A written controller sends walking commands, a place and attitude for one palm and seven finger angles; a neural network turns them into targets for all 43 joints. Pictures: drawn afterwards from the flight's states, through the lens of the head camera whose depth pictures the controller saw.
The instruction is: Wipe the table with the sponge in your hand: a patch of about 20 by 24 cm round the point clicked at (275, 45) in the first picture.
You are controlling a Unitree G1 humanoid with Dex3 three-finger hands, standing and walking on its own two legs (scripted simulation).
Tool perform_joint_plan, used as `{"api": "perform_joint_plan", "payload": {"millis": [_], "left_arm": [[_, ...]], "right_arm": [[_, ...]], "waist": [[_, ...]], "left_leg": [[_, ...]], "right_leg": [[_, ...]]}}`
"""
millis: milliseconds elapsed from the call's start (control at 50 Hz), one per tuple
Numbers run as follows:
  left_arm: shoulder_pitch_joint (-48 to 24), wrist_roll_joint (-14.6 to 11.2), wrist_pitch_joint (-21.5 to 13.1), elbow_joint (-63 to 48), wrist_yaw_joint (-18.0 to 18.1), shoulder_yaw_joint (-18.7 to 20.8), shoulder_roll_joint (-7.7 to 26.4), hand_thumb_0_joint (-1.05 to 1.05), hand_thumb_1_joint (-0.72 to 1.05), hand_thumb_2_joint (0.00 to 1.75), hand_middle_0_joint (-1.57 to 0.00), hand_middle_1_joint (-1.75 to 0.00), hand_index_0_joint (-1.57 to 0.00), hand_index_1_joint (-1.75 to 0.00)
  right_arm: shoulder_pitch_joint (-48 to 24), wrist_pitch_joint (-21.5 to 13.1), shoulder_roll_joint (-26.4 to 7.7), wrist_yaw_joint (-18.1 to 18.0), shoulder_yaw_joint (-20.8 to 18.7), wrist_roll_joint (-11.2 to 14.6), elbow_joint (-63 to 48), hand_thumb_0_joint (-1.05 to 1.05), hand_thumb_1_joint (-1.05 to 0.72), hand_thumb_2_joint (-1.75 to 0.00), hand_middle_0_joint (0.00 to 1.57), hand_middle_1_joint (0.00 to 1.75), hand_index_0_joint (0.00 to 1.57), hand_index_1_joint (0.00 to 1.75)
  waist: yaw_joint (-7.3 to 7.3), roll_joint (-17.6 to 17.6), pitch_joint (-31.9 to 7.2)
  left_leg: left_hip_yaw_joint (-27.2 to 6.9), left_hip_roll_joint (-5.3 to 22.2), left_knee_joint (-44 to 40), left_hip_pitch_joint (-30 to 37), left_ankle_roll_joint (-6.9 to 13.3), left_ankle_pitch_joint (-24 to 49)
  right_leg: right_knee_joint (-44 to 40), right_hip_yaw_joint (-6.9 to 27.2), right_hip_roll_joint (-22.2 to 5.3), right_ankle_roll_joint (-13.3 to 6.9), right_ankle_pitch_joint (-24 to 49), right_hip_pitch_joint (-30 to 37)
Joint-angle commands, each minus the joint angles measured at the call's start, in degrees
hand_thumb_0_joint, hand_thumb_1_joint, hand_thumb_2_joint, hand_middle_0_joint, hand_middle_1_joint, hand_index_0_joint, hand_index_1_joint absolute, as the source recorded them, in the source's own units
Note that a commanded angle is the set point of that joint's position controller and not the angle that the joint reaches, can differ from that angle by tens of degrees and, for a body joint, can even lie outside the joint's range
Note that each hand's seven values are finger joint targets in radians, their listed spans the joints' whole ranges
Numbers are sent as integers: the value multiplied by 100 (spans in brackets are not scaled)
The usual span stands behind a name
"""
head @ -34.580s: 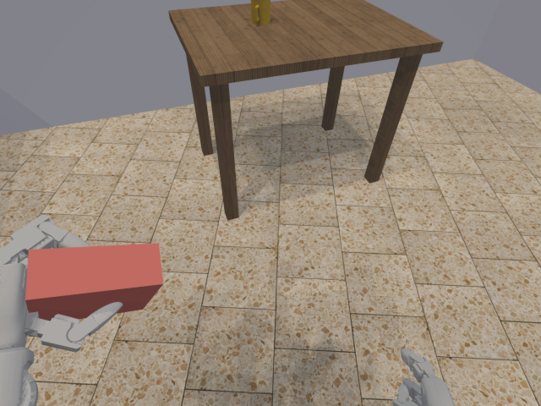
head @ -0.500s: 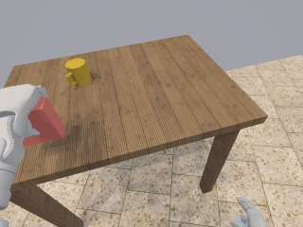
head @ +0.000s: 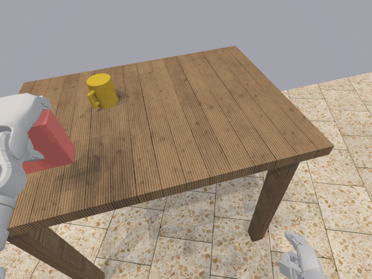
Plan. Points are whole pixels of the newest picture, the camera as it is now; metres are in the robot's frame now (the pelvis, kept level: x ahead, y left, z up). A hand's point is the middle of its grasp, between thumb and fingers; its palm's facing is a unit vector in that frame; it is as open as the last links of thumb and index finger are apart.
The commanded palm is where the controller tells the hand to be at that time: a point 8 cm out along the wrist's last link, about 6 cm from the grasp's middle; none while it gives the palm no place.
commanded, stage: bring the sponge back beside the body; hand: left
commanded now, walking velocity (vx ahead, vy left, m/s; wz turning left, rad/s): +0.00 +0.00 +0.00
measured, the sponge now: (38, 149) +0.30 +0.37 +0.14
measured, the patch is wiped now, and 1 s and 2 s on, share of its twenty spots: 0.95 0.95 0.95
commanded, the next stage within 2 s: step back with the hand held close in 1.64 s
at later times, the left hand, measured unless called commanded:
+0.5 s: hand (35, 152) +0.27 +0.33 +0.17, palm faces +0.08 -0.01 -1.00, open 9.4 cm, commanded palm +0.23 +0.33 +0.24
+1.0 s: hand (47, 183) +0.21 +0.28 +0.15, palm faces +0.09 -0.06 -0.99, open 9.4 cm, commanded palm +0.17 +0.28 +0.23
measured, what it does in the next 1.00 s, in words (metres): stands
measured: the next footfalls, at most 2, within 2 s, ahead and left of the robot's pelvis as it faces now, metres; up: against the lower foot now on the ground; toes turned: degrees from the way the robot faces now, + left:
none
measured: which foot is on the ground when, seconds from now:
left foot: down 0.00-1.00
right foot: down 0.00-1.00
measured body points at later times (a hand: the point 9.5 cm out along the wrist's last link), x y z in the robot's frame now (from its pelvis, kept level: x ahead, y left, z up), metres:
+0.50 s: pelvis -0.01 +0.00 +0.00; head -0.02 -0.04 +0.45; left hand +0.26 +0.33 +0.23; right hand +0.22 -0.21 -0.09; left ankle +0.00 +0.11 -0.74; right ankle -0.01 -0.12 -0.74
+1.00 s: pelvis -0.02 -0.02 +0.00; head -0.05 -0.06 +0.44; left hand +0.20 +0.28 +0.21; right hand +0.24 -0.21 -0.07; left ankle +0.01 +0.11 -0.74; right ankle -0.01 -0.12 -0.74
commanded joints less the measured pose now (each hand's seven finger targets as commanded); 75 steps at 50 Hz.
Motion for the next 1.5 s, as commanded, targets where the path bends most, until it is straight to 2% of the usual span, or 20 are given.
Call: {"api": "perform_joint_plan", "payload": {"millis": [0,40,120,160,220,320,340,420,440,560,700,740,820,860,1000,1040,1200,1240,1300,1480], "left_arm": [[-2486,161,-29,-1308,194,722,1810,0,10,130,-120,-160,-120,-160],[-2244,202,-95,-952,219,899,1939,0,10,130,-120,-160,-120,-160],[-2125,133,-238,-1744,318,935,1838,0,10,130,-120,-160,-120,-160],[-1713,74,-178,-1537,398,1020,1799,0,10,130,-120,-160,-120,-160],[-1669,33,-85,-2156,565,1114,1790,0,10,130,-120,-160,-120,-160],[-1164,-15,316,-2404,720,1090,1616,0,10,130,-120,-160,-120,-160],[-937,-57,419,-2107,719,957,1420,0,10,130,-120,-160,-120,-160],[-1116,13,594,-2717,658,864,1442,0,10,130,-120,-160,-120,-160],[-714,-27,664,-2395,628,774,1257,0,10,130,-120,-160,-120,-160],[-488,-18,703,-2903,546,654,1153,0,10,130,-120,-160,-120,-160],[-316,-24,754,-3475,678,931,1354,0,10,130,-120,-160,-120,-160],[74,-39,819,-3193,706,785,1078,0,10,130,-120,-160,-120,-160],[14,-14,907,-3790,730,733,1079,0,10,130,-120,-160,-120,-160],[476,-57,985,-3630,721,626,876,0,10,130,-120,-160,-120,-160],[772,-84,1051,-4447,829,865,1029,0,10,130,-120,-160,-120,-160],[1204,-105,1105,-4135,874,669,685,0,10,130,-120,-160,-120,-160],[1731,-199,1254,-5068,1034,835,692,0,10,130,-120,-160,-120,-160],[2093,-220,1300,-4805,1065,555,301,0,10,130,-120,-160,-120,-160],[1598,-168,1334,-5104,1163,810,672,0,10,130,-120,-160,-120,-160],[1564,-190,1383,-4796,1090,492,431,0,10,130,-120,-160,-120,-160]], "right_arm": [[-890,-343,-670,-68,-172,15,-956,0,-90,-90,20,30,20,30],[-719,-368,-655,-109,-197,-37,-852,0,-90,-90,20,30,20,30],[-847,-441,-560,-69,-180,-59,-1014,0,-90,-90,20,30,20,30],[-806,-370,-615,-50,-212,-53,-927,0,-90,-90,20,30,20,30],[-1009,-436,-535,-2,-174,-73,-1067,0,-90,-90,20,30,20,30],[-1186,-394,-527,60,-149,-55,-1057,0,-90,-90,20,30,20,30],[-1178,-364,-534,50,-148,-47,-986,0,-90,-90,20,30,20,30],[-1361,-399,-525,29,-104,-42,-1096,0,-90,-90,20,30,20,30],[-1333,-363,-507,14,-110,-26,-1009,0,-90,-90,20,30,20,30],[-1452,-360,-495,-32,-65,-41,-1059,0,-90,-90,20,30,20,30],[-1738,-360,-452,-23,-23,-48,-1153,0,-90,-90,20,30,20,30],[-1617,-352,-394,-18,-11,-71,-1093,0,-90,-90,20,30,20,30],[-1749,-393,-397,-16,4,-83,-1218,0,-90,-90,20,30,20,30],[-1720,-329,-407,-19,-18,-57,-1134,0,-90,-90,20,30,20,30],[-2000,-407,-378,-14,-5,-54,-1283,0,-90,-90,20,30,20,30],[-1838,-409,-313,-1,8,-80,-1204,0,-90,-90,20,30,20,30],[-2102,-434,-313,62,-22,-63,-1340,0,-90,-90,20,30,20,30],[-1895,-416,-265,75,-5,-73,-1258,0,-90,-90,20,30,20,30],[-2083,-417,-312,42,-6,-64,-1302,0,-90,-90,20,30,20,30],[-2000,-416,-325,-8,-16,-83,-1197,0,-90,-90,20,30,20,30]], "waist": [[-164,190,-1402],[-114,-10,-1404],[32,347,-1792],[23,127,-1456],[171,260,-1782],[211,229,-1570],[138,6,-1282],[174,136,-1553],[115,-24,-1199],[132,1,-1073],[213,252,-1191],[207,-28,-1015],[262,155,-1224],[196,-1,-883],[274,129,-1039],[266,-82,-833],[327,-27,-901],[266,-168,-622],[293,-15,-667],[256,-69,-629]], "left_leg": [[-46,-41,-298,401,95,1525],[-33,-53,-264,346,105,1580],[-90,-56,-178,491,75,1895],[-67,-33,-274,343,50,1643],[-99,-32,-229,386,31,1874],[-64,-24,-305,263,1,1740],[-37,-9,-363,188,3,1531],[-50,-35,-349,292,31,1485],[-25,-19,-395,224,38,1394],[-27,-19,-461,253,50,1049],[-13,-23,-404,291,31,952],[28,-29,-386,200,30,1030],[54,-61,-306,269,43,1031],[65,-38,-375,228,45,909],[43,-35,-296,284,42,810],[106,-44,-275,209,52,934],[113,-42,-182,308,45,901],[179,-38,-211,245,52,905],[124,-26,-255,302,37,735],[182,-60,-280,305,54,605]], "right_leg": [[-256,116,231,-349,1090,445],[-220,99,199,-352,1120,505],[-92,148,171,-394,1257,696],[-167,123,196,-358,1144,594],[-23,161,170,-399,1231,806],[-28,160,193,-378,1124,782],[-111,148,205,-356,1016,677],[-62,209,195,-376,965,748],[-141,153,222,-346,899,621],[-221,187,211,-322,632,536],[-221,404,242,-380,583,652],[-196,283,212,-338,604,615],[-138,390,187,-351,630,691],[-236,358,214,-303,538,533],[-198,625,238,-342,406,608],[-176,457,211,-291,487,540],[-206,779,235,-306,471,541],[-225,582,231,-238,400,413],[-287,733,276,-290,197,376],[-376,698,199,-225,1,394]]}}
